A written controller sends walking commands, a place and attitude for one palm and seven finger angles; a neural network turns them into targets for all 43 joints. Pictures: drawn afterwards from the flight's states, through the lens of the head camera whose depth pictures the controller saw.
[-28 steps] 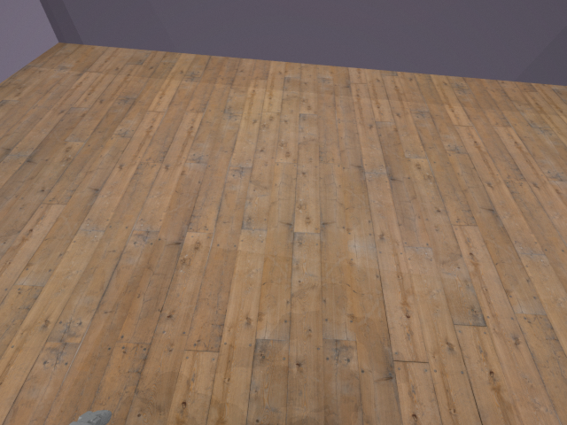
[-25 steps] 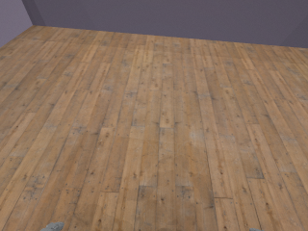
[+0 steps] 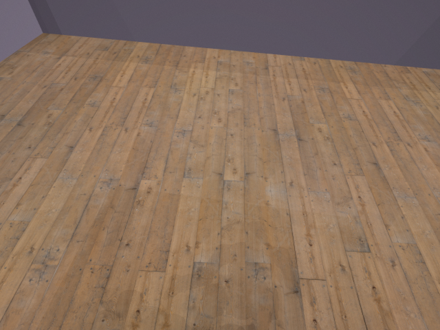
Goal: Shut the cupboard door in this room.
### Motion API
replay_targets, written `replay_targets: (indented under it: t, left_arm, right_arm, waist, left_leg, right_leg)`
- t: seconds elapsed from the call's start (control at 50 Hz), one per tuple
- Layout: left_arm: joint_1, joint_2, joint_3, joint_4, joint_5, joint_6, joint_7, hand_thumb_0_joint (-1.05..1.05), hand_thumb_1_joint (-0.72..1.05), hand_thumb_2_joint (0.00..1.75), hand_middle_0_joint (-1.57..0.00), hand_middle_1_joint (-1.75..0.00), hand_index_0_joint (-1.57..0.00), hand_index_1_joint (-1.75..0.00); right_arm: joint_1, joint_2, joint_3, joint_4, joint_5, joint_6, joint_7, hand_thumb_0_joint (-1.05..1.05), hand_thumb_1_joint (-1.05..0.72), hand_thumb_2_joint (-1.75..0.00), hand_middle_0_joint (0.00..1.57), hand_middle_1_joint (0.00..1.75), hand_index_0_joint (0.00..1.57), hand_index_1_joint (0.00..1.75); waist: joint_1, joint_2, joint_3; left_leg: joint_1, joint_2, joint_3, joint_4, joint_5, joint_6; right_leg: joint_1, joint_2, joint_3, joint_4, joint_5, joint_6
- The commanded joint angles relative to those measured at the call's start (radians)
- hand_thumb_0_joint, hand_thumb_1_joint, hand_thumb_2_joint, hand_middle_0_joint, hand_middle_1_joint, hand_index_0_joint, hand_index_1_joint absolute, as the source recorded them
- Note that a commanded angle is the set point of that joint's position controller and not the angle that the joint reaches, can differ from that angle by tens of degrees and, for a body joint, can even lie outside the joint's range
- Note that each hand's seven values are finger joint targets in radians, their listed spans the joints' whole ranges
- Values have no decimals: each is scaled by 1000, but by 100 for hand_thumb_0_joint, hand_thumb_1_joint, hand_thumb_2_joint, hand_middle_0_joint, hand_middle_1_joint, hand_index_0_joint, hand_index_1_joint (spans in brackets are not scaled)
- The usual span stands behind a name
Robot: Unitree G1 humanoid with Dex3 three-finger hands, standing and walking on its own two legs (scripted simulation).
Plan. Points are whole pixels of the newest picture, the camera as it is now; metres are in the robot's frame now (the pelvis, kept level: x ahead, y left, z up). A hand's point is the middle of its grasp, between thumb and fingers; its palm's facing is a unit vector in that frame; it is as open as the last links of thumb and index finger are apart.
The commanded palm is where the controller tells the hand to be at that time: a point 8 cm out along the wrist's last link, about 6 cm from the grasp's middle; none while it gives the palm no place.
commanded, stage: stand and wait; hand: left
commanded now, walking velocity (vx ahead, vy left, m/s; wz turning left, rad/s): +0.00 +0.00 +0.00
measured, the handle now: out of the picture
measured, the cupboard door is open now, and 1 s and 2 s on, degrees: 75 75 75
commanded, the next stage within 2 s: turn or walk to find it in 0.34 s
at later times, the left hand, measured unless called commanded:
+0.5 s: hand out of the picture +0.06 +0.25 -0.16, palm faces +0.01 -0.94 -0.33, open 7.4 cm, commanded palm none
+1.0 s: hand out of the picture +0.00 +0.21 -0.17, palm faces +0.22 -0.94 -0.26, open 7.4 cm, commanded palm none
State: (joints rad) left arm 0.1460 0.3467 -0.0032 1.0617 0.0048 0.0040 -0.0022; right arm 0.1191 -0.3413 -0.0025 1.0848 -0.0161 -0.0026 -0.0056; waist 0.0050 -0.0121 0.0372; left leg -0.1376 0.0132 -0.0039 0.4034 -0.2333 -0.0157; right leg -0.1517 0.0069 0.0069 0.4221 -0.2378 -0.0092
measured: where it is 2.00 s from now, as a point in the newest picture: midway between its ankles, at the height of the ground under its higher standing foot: outside the picture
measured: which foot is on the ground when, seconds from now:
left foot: down 0.00-1.00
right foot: down 0.00-0.70, up 0.72-1.00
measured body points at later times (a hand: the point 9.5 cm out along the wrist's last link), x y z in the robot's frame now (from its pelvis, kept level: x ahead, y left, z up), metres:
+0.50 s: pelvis -0.02 +0.00 +0.00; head -0.01 +0.00 +0.45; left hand +0.06 +0.30 -0.13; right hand +0.06 -0.29 -0.13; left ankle -0.01 +0.13 -0.74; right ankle -0.01 -0.11 -0.74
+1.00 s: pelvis -0.04 -0.01 -0.01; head -0.01 -0.01 +0.44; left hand -0.01 +0.26 -0.15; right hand +0.04 -0.24 -0.16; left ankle -0.01 +0.13 -0.74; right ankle -0.05 -0.13 -0.74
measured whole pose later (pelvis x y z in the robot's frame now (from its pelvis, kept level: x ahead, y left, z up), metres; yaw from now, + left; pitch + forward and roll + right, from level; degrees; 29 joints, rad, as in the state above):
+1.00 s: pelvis -0.04 -0.01 -0.01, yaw +12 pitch +1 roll +0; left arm 0.17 0.22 0.04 0.91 0.00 0.04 0.02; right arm 0.25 -0.19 -0.05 0.97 -0.02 0.05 0.00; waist -0.02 0.02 0.06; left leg -0.35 -0.07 -0.19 0.50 -0.16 -0.02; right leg -0.26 0.01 -0.01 0.61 -0.39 0.04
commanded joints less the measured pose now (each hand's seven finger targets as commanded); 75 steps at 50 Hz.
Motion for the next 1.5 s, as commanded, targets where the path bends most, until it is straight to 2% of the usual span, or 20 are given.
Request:
replay_targets:
  t: [0.0,0.42,0.6,0.64,0.68,0.7,0.76,0.88,0.94,0.96,1.0,1.02,1.1,1.26,1.32,1.34,1.36,1.38,1.4,1.48]
  left_arm:
    - [-59,205,39,-58,3,-33,15,0,90,90,-20,-30,-20,-30]
    - [-38,160,39,-55,6,-12,17,0,90,90,-20,-30,-20,-30]
    - [18,124,52,-135,14,15,37,0,90,90,-20,-30,-20,-30]
    - [5,103,53,-159,14,21,39,0,90,90,-20,-30,-20,-30]
    - [-12,33,47,-186,8,28,37,0,90,90,-20,-30,-20,-30]
    - [-5,30,49,-193,9,27,41,0,90,90,-20,-30,-20,-30]
    - [18,4,56,-187,6,21,36,0,90,90,-20,-30,-20,-30]
    - [44,-52,58,-200,-3,18,34,0,90,90,-20,-30,-20,-30]
    - [127,-43,66,-185,-4,15,37,0,90,90,-20,-30,-20,-30]
    - [169,-23,74,-176,-1,10,41,0,90,90,-20,-30,-20,-30]
    - [158,120,98,-199,25,0,47,0,90,90,-20,-30,-20,-30]
    - [135,95,99,-214,16,-2,53,0,90,90,-20,-30,-20,-30]
    - [33,20,72,-227,19,-13,42,0,90,90,-20,-30,-20,-30]
    - [189,77,92,-169,30,-10,43,0,90,90,-20,-30,-20,-30]
    - [179,90,96,-154,27,-5,42,0,90,90,-20,-30,-20,-30]
    - [162,85,98,-156,19,-2,41,0,90,90,-20,-30,-20,-30]
    - [173,49,93,-171,11,4,36,0,90,90,-20,-30,-20,-30]
    - [178,-19,75,-208,8,8,28,0,90,90,-20,-30,-20,-30]
    - [107,-14,67,-225,16,21,34,0,90,90,-20,-30,-20,-30]
    - [82,-19,78,-185,10,26,23,0,90,90,-20,-30,-20,-30]
  right_arm:
    - [-65,-203,-40,-59,5,-33,-11,0,-90,-90,20,30,20,30]
    - [-22,-155,-30,-51,2,-16,-1,0,-90,-90,20,30,20,30]
    - [100,-46,-45,-106,3,27,4,0,-90,-90,20,30,20,30]
    - [124,-48,-51,-115,2,24,7,0,-90,-90,20,30,20,30]
    - [152,-112,-66,-131,-9,15,4,0,-90,-90,20,30,20,30]
    - [164,-119,-74,-133,-4,12,-5,0,-90,-90,20,30,20,30]
    - [141,-94,-79,-150,-5,12,-18,0,-90,-90,20,30,20,30]
    - [163,-74,-96,-162,-9,25,-18,0,-90,-90,20,30,20,30]
    - [130,-66,-104,-181,-5,33,-10,0,-90,-90,20,30,20,30]
    - [113,-47,-103,-195,1,36,-7,0,-90,-90,20,30,20,30]
    - [104,45,-95,-242,0,37,0,0,-90,-90,20,30,20,30]
    - [70,-9,-111,-241,-10,45,2,0,-90,-90,20,30,20,30]
    - [123,28,-104,-174,-5,61,22,0,-90,-90,20,30,20,30]
    - [-18,55,-71,-205,6,46,21,0,-90,-90,20,30,20,30]
    - [32,44,-67,-194,10,34,16,0,-90,-90,20,30,20,30]
    - [85,25,-70,-182,7,26,15,0,-90,-90,20,30,20,30]
    - [134,-46,-84,-174,-1,14,13,0,-90,-90,20,30,20,30]
    - [161,-140,-105,-174,-1,14,9,0,-90,-90,20,30,20,30]
    - [209,-151,-108,-158,5,19,1,0,-90,-90,20,30,20,30]
    - [77,-58,-80,-185,-3,11,-17,0,-90,-90,20,30,20,30]
  waist:
    - [-4,10,-91]
    - [-1,15,-40]
    - [-17,-127,-66]
    - [-32,-31,-60]
    - [-43,254,-29]
    - [-42,269,-43]
    - [-21,166,-91]
    - [-34,176,-114]
    - [-1,173,-124]
    - [20,138,-117]
    - [33,-293,-28]
    - [35,-204,-33]
    - [-39,-135,44]
    - [43,-162,-22]
    - [17,-166,-63]
    - [-16,-135,-93]
    - [-36,32,-152]
    - [-37,314,-148]
    - [-72,222,-142]
    - [-21,182,-70]
  left_leg:
    - [22,103,-76,-57,191,45]
    - [-72,94,-111,-49,112,42]
    - [-150,23,-37,224,16,13]
    - [-108,59,-92,137,122,32]
    - [-131,226,-439,-86,256,148]
    - [-97,264,-521,-126,328,212]
    - [-30,218,-424,-52,390,226]
    - [-37,166,-429,-33,365,202]
    - [-132,113,-412,-9,239,151]
    - [-242,75,-388,30,118,112]
    - [-544,-120,-76,466,-283,-19]
    - [-466,-52,-112,619,-294,-7]
    - [-427,-13,-42,820,-110,-28]
    - [-319,4,58,413,-220,-37]
    - [-172,-12,96,179,-123,-20]
    - [-65,-5,88,28,13,-8]
    - [124,116,-43,-32,271,38]
    - [236,368,-340,-12,723,174]
    - [166,403,-319,-8,795,241]
    - [31,237,-187,-20,568,185]
  right_leg:
    - [18,-130,105,-67,217,-29]
    - [-21,-135,83,-69,39,-10]
    - [-90,-296,116,-31,127,-91]
    - [-152,-242,36,74,95,-52]
    - [-235,-32,-101,367,-178,47]
    - [-284,-25,-31,514,-325,43]
    - [-319,-46,17,594,-284,45]
    - [-208,-7,-8,349,-249,51]
    - [-43,10,-27,125,-108,48]
    - [81,-19,-9,-12,-33,42]
    - [103,-452,410,-207,-88,-119]
    - [-45,-476,368,-198,-47,-156]
    - [-127,-290,97,-134,88,-116]
    - [63,-339,24,-9,484,-149]
    - [54,-326,-18,90,555,-101]
    - [18,-301,-66,174,516,-55]
    - [-130,-238,-130,340,315,7]
    - [-395,-115,-156,532,-333,76]
    - [-386,-109,-70,646,-416,70]
    - [-370,-113,-25,691,-231,80]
